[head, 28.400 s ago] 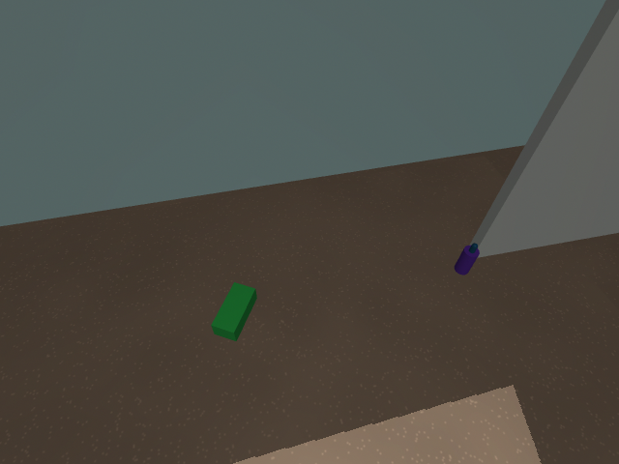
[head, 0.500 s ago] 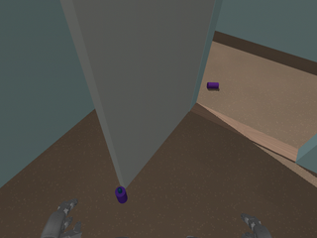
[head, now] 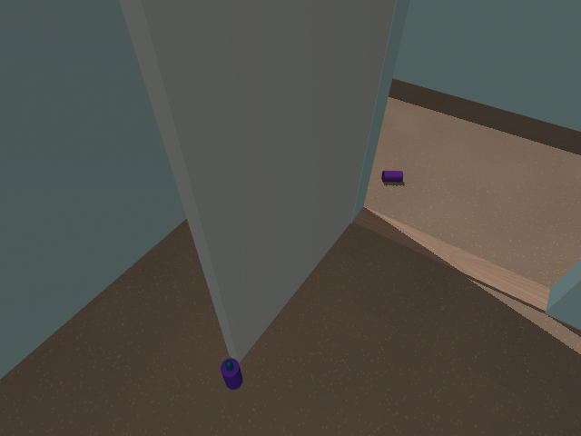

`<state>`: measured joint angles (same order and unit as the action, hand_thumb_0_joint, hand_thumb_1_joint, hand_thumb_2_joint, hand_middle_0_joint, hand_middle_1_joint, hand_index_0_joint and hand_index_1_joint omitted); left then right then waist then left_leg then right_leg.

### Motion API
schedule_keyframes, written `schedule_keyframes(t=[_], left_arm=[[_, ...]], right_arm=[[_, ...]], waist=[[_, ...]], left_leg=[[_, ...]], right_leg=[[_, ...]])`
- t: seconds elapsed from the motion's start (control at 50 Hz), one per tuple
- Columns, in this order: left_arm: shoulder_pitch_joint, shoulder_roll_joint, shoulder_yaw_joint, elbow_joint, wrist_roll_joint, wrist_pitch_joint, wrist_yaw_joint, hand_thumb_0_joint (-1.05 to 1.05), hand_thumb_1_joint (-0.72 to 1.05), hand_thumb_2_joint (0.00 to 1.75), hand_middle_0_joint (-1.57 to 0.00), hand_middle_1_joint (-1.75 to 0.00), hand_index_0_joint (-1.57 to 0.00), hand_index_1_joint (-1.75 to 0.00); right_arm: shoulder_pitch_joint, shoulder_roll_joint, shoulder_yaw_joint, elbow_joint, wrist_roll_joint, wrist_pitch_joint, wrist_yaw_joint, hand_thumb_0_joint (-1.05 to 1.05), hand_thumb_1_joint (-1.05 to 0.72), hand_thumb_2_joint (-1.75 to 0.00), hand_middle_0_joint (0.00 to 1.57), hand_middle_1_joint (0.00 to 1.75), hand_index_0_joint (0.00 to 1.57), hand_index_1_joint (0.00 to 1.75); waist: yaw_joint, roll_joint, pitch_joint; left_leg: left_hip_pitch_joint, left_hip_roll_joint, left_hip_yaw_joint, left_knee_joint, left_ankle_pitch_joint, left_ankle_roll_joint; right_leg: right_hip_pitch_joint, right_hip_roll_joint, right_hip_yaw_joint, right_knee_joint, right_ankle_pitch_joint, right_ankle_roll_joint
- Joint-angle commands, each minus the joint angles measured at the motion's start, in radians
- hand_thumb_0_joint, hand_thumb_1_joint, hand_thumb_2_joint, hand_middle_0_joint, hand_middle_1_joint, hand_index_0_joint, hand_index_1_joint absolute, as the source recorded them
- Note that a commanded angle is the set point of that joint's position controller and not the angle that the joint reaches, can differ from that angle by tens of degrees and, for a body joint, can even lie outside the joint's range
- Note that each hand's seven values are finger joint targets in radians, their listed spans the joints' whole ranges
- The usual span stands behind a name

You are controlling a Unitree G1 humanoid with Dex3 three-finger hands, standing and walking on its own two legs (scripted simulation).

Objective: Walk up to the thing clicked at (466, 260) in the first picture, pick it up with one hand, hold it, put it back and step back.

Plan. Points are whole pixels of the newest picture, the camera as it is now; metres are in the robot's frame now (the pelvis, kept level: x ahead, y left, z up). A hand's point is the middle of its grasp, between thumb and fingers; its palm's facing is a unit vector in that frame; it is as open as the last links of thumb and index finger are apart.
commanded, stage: stand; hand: left
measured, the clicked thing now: (231, 372) +0.44 +0.20 -0.69
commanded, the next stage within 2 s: step back in 1.48 s
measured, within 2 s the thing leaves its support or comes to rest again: neither
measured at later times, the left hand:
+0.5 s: hand out of the picture +0.05 +0.24 -0.15, palm faces -0.02 -0.94 -0.35, open 7.4 cm
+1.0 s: hand out of the picture +0.11 +0.24 -0.15, palm faces -0.02 -0.94 -0.34, open 7.4 cm
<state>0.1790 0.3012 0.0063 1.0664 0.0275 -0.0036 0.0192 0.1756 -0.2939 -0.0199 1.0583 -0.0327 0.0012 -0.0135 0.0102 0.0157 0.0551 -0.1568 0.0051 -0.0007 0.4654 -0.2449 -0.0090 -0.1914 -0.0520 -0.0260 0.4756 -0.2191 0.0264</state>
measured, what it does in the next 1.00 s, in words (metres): stands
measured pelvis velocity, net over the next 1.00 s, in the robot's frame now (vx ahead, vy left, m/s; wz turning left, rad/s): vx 0.02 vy -0.01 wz -0.02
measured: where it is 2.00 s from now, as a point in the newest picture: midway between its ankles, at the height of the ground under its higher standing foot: outside the picture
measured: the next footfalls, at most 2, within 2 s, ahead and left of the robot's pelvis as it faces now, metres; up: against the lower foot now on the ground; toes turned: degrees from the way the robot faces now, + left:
none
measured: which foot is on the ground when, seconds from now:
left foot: down 0.00-1.00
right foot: down 0.00-1.00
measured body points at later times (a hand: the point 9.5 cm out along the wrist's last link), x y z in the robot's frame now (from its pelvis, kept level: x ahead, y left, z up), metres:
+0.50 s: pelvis +0.00 -0.01 +0.01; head +0.00 -0.02 +0.46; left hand +0.05 +0.29 -0.13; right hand +0.04 -0.30 -0.14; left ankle +0.01 +0.13 -0.74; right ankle +0.03 -0.14 -0.74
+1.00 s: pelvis +0.02 -0.01 +0.01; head +0.03 -0.02 +0.46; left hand +0.11 +0.29 -0.12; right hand +0.09 -0.30 -0.13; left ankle +0.01 +0.13 -0.74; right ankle +0.03 -0.14 -0.74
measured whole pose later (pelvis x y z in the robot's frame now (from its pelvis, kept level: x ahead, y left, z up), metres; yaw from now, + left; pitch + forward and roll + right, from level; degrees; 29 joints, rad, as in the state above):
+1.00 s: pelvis +0.02 -0.01 +0.01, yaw -1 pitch -2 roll +0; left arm 0.07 0.31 0.01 1.17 0.01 -0.01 0.01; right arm 0.11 -0.33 -0.01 1.14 -0.02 -0.01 -0.01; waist 0.00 0.02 0.05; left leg -0.08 0.03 0.01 0.32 -0.20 -0.02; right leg -0.12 -0.03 -0.02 0.34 -0.17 0.02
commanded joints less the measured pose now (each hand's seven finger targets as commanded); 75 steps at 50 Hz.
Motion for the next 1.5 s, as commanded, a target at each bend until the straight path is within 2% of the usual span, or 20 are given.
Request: schedule_keyframes(t=[0.0,0.08,0.12,0.2,0.28,0.36,0.48,0.56,0.68,0.7,0.86,0.92,1.08,1.12,1.22,1.3,1.38,1.44,1.46,1.48], left_arm=[[-0.045,0.212,0.038,-0.025,-0.001,-0.025,0.010,0.00,0.90,0.90,-0.20,-0.30,-0.20,-0.30],[-0.065,0.219,0.038,-0.002,-0.003,-0.029,0.008,0.00,0.90,0.90,-0.20,-0.30,-0.20,-0.30],[-0.063,0.215,0.036,0.011,-0.001,-0.029,0.008,0.00,0.90,0.90,-0.20,-0.30,-0.20,-0.30],[-0.080,0.230,0.040,0.023,-0.003,-0.030,0.008,0.00,0.90,0.90,-0.20,-0.30,-0.20,-0.30],[-0.085,0.229,0.037,0.036,-0.004,-0.025,0.004,0.00,0.90,0.90,-0.20,-0.30,-0.20,-0.30],[-0.086,0.232,0.037,0.046,-0.006,-0.025,0.003,0.00,0.90,0.90,-0.20,-0.30,-0.20,-0.30],[-0.099,0.242,0.039,0.049,-0.007,-0.023,0.001,0.00,0.90,0.90,-0.20,-0.30,-0.20,-0.30],[-0.093,0.233,0.035,0.054,-0.010,-0.023,-0.002,0.00,0.90,0.90,-0.20,-0.30,-0.20,-0.30],[-0.096,0.228,0.036,0.059,-0.012,-0.030,0.001,0.00,0.90,0.90,-0.20,-0.30,-0.20,-0.30],[-0.104,0.232,0.037,0.056,-0.014,-0.030,0.001,0.00,0.90,0.90,-0.20,-0.30,-0.20,-0.30],[-0.118,0.226,0.038,0.056,-0.015,-0.024,0.000,0.00,0.90,0.90,-0.20,-0.30,-0.20,-0.30],[-0.118,0.226,0.038,0.058,-0.015,-0.027,0.001,0.00,0.90,0.90,-0.20,-0.30,-0.20,-0.30],[-0.129,0.234,0.042,0.054,-0.015,-0.027,-0.001,0.00,0.90,0.90,-0.20,-0.30,-0.20,-0.30],[-0.137,0.233,0.044,0.049,-0.014,-0.028,-0.001,0.00,0.90,0.90,-0.20,-0.30,-0.20,-0.30],[-0.133,0.232,0.042,0.047,-0.016,-0.028,-0.003,0.00,0.90,0.90,-0.20,-0.30,-0.20,-0.30],[-0.129,0.235,0.043,0.047,-0.015,-0.028,-0.001,0.00,0.90,0.90,-0.20,-0.30,-0.20,-0.30],[-0.122,0.231,0.038,0.045,-0.016,-0.028,-0.003,0.00,0.90,0.90,-0.20,-0.30,-0.20,-0.30],[-0.125,0.237,0.042,0.043,-0.015,-0.025,-0.004,0.00,0.90,0.90,-0.20,-0.30,-0.20,-0.30],[-0.124,0.312,0.084,0.008,-0.036,-0.017,0.001,0.00,0.90,0.90,-0.20,-0.30,-0.20,-0.30],[-0.102,0.307,0.086,-0.006,-0.039,-0.014,0.005,0.00,0.90,0.90,-0.20,-0.30,-0.20,-0.30]], right_arm=[[-0.039,-0.211,-0.041,-0.036,0.004,-0.025,-0.009,0.00,-0.90,-0.90,0.20,0.30,0.20,0.30],[-0.042,-0.205,-0.038,-0.015,0.007,-0.023,-0.005,0.00,-0.90,-0.90,0.20,0.30,0.20,0.30],[-0.058,-0.206,-0.038,-0.009,0.007,-0.021,-0.003,0.00,-0.90,-0.90,0.20,0.30,0.20,0.30],[-0.051,-0.202,-0.032,0.005,0.008,-0.020,-0.001,0.00,-0.90,-0.90,0.20,0.30,0.20,0.30],[-0.055,-0.213,-0.030,0.017,0.007,-0.018,-0.001,0.00,-0.90,-0.90,0.20,0.30,0.20,0.30],[-0.054,-0.219,-0.031,0.022,0.008,-0.018,-0.001,0.00,-0.90,-0.90,0.20,0.30,0.20,0.30],[-0.050,-0.222,-0.027,0.029,0.011,-0.018,0.000,0.00,-0.90,-0.90,0.20,0.30,0.20,0.30],[-0.055,-0.230,-0.025,0.029,0.012,-0.020,0.000,0.00,-0.90,-0.90,0.20,0.30,0.20,0.30],[-0.061,-0.238,-0.023,0.031,0.016,-0.030,-0.005,0.00,-0.90,-0.90,0.20,0.30,0.20,0.30],[-0.060,-0.233,-0.018,0.033,0.015,-0.030,-0.005,0.00,-0.90,-0.90,0.20,0.30,0.20,0.30],[-0.068,-0.239,-0.015,0.040,0.016,-0.029,-0.009,0.00,-0.90,-0.90,0.20,0.30,0.20,0.30],[-0.077,-0.241,-0.017,0.036,0.017,-0.029,-0.008,0.00,-0.90,-0.90,0.20,0.30,0.20,0.30],[-0.096,-0.239,-0.018,0.031,0.017,-0.028,-0.004,0.00,-0.90,-0.90,0.20,0.30,0.20,0.30],[-0.096,-0.244,-0.021,0.028,0.017,-0.028,-0.005,0.00,-0.90,-0.90,0.20,0.30,0.20,0.30],[-0.099,-0.250,-0.021,0.028,0.017,-0.030,-0.005,0.00,-0.90,-0.90,0.20,0.30,0.20,0.30],[-0.096,-0.249,-0.022,0.025,0.019,-0.029,-0.005,0.00,-0.90,-0.90,0.20,0.30,0.20,0.30],[-0.100,-0.251,-0.022,0.031,0.018,-0.029,-0.003,0.00,-0.90,-0.90,0.20,0.30,0.20,0.30],[-0.095,-0.249,-0.020,0.029,0.016,-0.029,-0.004,0.00,-0.90,-0.90,0.20,0.30,0.20,0.30],[-0.125,-0.303,-0.046,0.011,0.022,-0.008,0.003,0.00,-0.90,-0.90,0.20,0.30,0.20,0.30],[-0.111,-0.288,-0.047,-0.006,0.030,-0.001,0.004,0.00,-0.90,-0.90,0.20,0.30,0.20,0.30]], waist=[[0.000,-0.012,-0.013],[-0.002,-0.028,-0.017],[0.002,-0.027,-0.003],[-0.001,-0.020,-0.016],[0.000,-0.024,0.005],[0.000,-0.016,-0.012],[-0.003,-0.026,-0.008],[0.000,-0.016,-0.022],[-0.006,-0.026,-0.090],[-0.004,-0.026,-0.084],[-0.003,-0.015,-0.069],[-0.006,-0.028,-0.085],[-0.006,-0.018,-0.060],[-0.009,-0.017,-0.086],[-0.007,-0.007,-0.085],[-0.011,-0.017,-0.104],[-0.006,-0.017,-0.078],[-0.010,-0.012,-0.070],[-0.006,-0.025,0.027],[-0.007,-0.030,0.000]], left_leg=[[-0.036,0.090,-0.104,-0.162,0.006,0.029],[-0.023,0.090,-0.097,-0.167,0.027,0.027],[-0.022,0.087,-0.096,-0.171,0.003,0.025],[-0.014,0.092,-0.093,-0.179,0.017,0.026],[-0.030,0.089,-0.091,-0.187,-0.020,0.022],[-0.038,0.096,-0.092,-0.191,-0.015,0.025],[-0.029,0.094,-0.087,-0.189,-0.012,0.022],[-0.021,0.101,-0.087,-0.190,0.011,0.023],[0.050,0.119,-0.078,-0.172,0.184,0.027],[0.043,0.117,-0.077,-0.178,0.201,0.022],[0.043,0.122,-0.068,-0.194,0.209,0.018],[0.070,0.126,-0.068,-0.179,0.257,0.020],[0.052,0.122,-0.066,-0.200,0.176,0.017],[0.067,0.129,-0.065,-0.193,0.222,0.020],[0.064,0.128,-0.064,-0.198,0.230,0.018],[0.083,0.132,-0.062,-0.188,0.259,0.023],[0.074,0.131,-0.064,-0.197,0.218,0.019],[0.060,0.127,-0.058,-0.202,0.200,0.020],[-0.014,0.110,-0.076,-0.108,0.323,0.044],[-0.003,0.110,-0.060,-0.073,0.360,0.051]], right_leg=[[0.032,-0.063,0.088,-0.136,0.011,-0.043],[0.039,-0.071,0.096,-0.165,0.007,-0.040],[0.026,-0.067,0.093,-0.181,-0.030,-0.034],[0.046,-0.077,0.102,-0.189,-0.006,-0.037],[0.027,-0.069,0.100,-0.195,-0.064,-0.034],[0.049,-0.073,0.105,-0.197,-0.031,-0.037],[0.034,-0.072,0.110,-0.202,-0.053,-0.038],[0.049,-0.073,0.110,-0.198,-0.020,-0.042],[0.102,-0.087,0.101,-0.169,0.215,-0.043],[0.102,-0.083,0.097,-0.169,0.225,-0.040],[0.113,-0.083,0.093,-0.174,0.239,-0.036],[0.119,-0.083,0.087,-0.170,0.271,-0.033],[0.107,-0.083,0.094,-0.197,0.208,-0.033],[0.121,-0.088,0.094,-0.186,0.254,-0.038],[0.129,-0.086,0.089,-0.185,0.254,-0.036],[0.138,-0.090,0.087,-0.178,0.296,-0.039],[0.114,-0.084,0.089,-0.193,0.235,-0.036],[0.117,-0.088,0.095,-0.193,0.241,-0.041],[0.044,-0.074,0.100,-0.104,0.374,-0.046],[0.039,-0.073,0.094,-0.084,0.399,-0.056]])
